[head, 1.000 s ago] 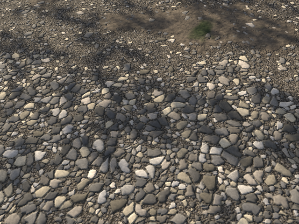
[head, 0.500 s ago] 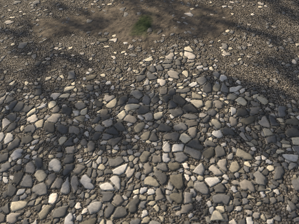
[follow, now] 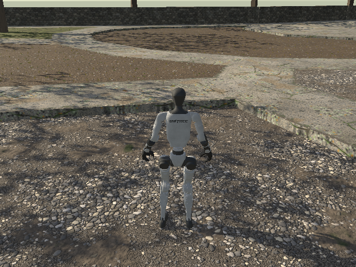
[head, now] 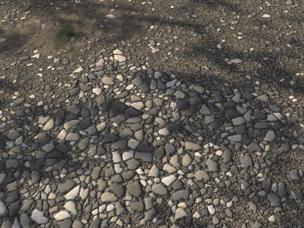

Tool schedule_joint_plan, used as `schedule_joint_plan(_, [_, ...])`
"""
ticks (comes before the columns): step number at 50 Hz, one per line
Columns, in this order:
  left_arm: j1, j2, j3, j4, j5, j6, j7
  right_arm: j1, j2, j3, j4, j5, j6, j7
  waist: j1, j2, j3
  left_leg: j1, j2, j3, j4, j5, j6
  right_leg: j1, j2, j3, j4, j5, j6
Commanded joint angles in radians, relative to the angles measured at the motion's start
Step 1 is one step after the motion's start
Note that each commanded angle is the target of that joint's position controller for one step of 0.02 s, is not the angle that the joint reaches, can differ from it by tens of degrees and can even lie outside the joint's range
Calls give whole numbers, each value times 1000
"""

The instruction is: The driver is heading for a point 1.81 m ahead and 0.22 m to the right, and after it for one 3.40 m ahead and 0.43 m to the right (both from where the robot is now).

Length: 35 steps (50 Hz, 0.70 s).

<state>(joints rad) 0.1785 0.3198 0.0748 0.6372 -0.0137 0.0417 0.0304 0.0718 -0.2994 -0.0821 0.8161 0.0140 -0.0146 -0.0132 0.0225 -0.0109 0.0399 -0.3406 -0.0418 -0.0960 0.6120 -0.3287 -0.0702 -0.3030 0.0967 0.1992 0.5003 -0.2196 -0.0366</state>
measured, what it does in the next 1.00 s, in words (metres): steps on the spot, turning right: left foot, then right foot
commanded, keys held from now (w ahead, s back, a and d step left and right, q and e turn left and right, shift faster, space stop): e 0.48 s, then no key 0.52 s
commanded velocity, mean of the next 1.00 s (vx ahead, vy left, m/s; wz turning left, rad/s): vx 0.00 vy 0.00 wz -0.41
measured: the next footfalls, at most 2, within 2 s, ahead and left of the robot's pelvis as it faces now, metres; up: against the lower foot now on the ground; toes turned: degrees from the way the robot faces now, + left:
left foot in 0.04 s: +0.05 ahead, +0.13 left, +0.00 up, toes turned -7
right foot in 0.48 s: +0.01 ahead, -0.14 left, +0.00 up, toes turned -19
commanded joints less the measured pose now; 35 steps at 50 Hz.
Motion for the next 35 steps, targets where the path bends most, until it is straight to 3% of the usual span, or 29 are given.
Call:
schedule_joint_plan(1, [-56, 155, 42, -81, -16, 0, 7, 72, -115, -32, -41, -1, -28, 11, -57, -137, -140, 115, 16, 17, -262, 185, 35, 125, -202, 287, -31, 294, -116])
schedule_joint_plan(2, [-26, 117, 31, -84, -9, 1, 8, 100, -169, -45, -39, -14, -25, 7, -43, -43, -164, 245, 153, -85, -295, 269, 85, 21, -142, 225, 71, 93, -63])
schedule_joint_plan(3, [50, 68, 20, -89, -1, -5, 4, 55, -247, -56, -54, -29, -12, -2, 33, 234, -139, 327, 351, -313, -293, 507, 215, -190, 35, 25, 267, -320, 3])
schedule_joint_plan(4, [43, 155, 45, -93, 7, -14, 4, 63, -208, -47, -62, -51, -12, 1, -4, 257, -126, 259, 463, -421, -307, 554, 350, -267, 17, -24, 497, -460, 53])
schedule_joint_plan(5, [55, 207, 65, -75, 2, -14, 1, 19, -159, -31, -82, -44, -15, -3, 11, 173, -104, 234, 430, -338, -298, 517, 347, -273, -29, -19, 617, -391, 73])
schedule_joint_plan(7, [66, 178, 67, -43, 0, 4, 3, -39, -110, -16, -94, -19, -9, -12, 17, 139, -70, 231, 310, -169, -283, 416, 269, -302, -47, -42, 695, -268, 105])
schedule_joint_plan(8, [62, 153, 60, -47, -3, 11, 0, -33, -108, -12, -93, -14, -6, -18, 7, 145, -58, 235, 297, -129, -283, 449, 271, -316, -52, -55, 720, -233, 119])
schedule_joint_plan(11, [-8, 108, 40, -89, -16, 10, -8, 30, -127, -15, -82, -24, 9, -31, -40, 168, -60, 298, 285, -48, -299, 489, 293, -339, -81, -126, 620, -182, 143])
schedule_joint_plan(14, [-43, 89, 27, -118, -8, 9, -16, 53, -162, -25, -84, -24, 20, -31, -68, 174, -86, 351, 320, -18, -297, 511, 306, -296, -125, -155, 479, -184, 150])
schedule_joint_plan(18, [-32, 89, 21, -132, -5, 14, -30, 26, -202, -39, -95, -13, 26, -10, -63, 187, -90, 278, 337, 53, -291, 527, 294, -135, -137, -226, 302, -172, 122])
schedule_joint_plan(20, [-16, 99, 27, -136, -7, 20, -37, 29, -212, -42, -92, 0, 24, -1, -54, 190, -87, 276, 353, 62, -263, 514, 278, -88, -131, -244, 210, -150, 96])
schedule_joint_plan(22, [36, 98, 35, -122, -6, 25, -44, 10, -210, -42, -90, 21, 21, 3, -11, 172, -90, 245, 344, 99, -184, 469, 229, 22, -108, -273, 26, -28, 49])
schedule_joint_plan(23, [76, 119, 47, -107, -3, 25, -39, 46, -178, -35, -74, 23, 18, 6, 3, 127, -104, 185, 311, 143, -95, 386, 174, 133, -88, -259, -71, 72, 14])
schedule_joint_plan(24, [122, 198, 73, -104, -6, 20, -26, 93, -126, -21, -67, -5, 15, 10, 1, -67, -132, 7, 230, 231, 126, 157, 84, 315, -200, -76, -119, 378, -44])
schedule_joint_plan(25, [107, 301, 83, -143, 16, 7, -18, 54, -69, 6, -131, -50, 11, 8, -15, -332, -141, -288, 75, 231, 389, -343, 2, 387, -477, 310, -116, 659, -247])
schedule_joint_plan(26, [136, 228, 64, -140, 40, -20, -31, -23, -129, -13, -138, -29, 12, -1, 66, -193, -207, -291, 69, 73, 563, -375, 0, 322, -504, 313, -145, 599, -338])
schedule_joint_plan(27, [94, 193, 48, -127, 41, -39, -34, -21, -148, -21, -135, -3, 18, -4, 32, -154, -160, -292, 94, 53, 605, -301, 14, 273, -449, 205, -151, 523, -292])
schedule_joint_plan(28, [37, 166, 42, -121, 26, -46, -29, 5, -147, -24, -115, 0, 23, -8, 3, -119, -130, -283, 111, 45, 576, -219, 21, 241, -383, 129, -153, 423, -230])
schedule_joint_plan(29, [-7, 140, 30, -122, 13, -46, -25, 16, -155, -27, -102, -9, 28, -14, -11, -109, -110, -273, 118, 43, 543, -153, 16, 218, -350, 90, -153, 398, -193])
schedule_joint_plan(30, [-30, 130, 21, -123, 13, -46, -18, 33, -153, -28, -92, -15, 30, -13, -27, -121, -111, -221, 106, 55, 549, -96, 6, 177, -325, 53, -157, 443, -185])
schedule_joint_plan(32, [-41, 111, 10, -121, 24, -47, -11, 69, -134, -22, -80, -10, 31, -9, -40, -123, -132, -164, 92, 64, 513, -31, -8, 166, -304, 16, -165, 456, -188])
schedule_joint_plan(35, [-38, 99, 5, -102, 25, -47, -8, 48, -98, -5, -85, -11, 34, -8, -23, -122, -115, -123, 100, 60, 315, -13, -17, 182, -292, 11, -168, 367, -185])
Over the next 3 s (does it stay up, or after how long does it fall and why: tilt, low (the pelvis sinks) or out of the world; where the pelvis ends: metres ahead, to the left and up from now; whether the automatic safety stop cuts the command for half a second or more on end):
stays up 0.37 -0.17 0.01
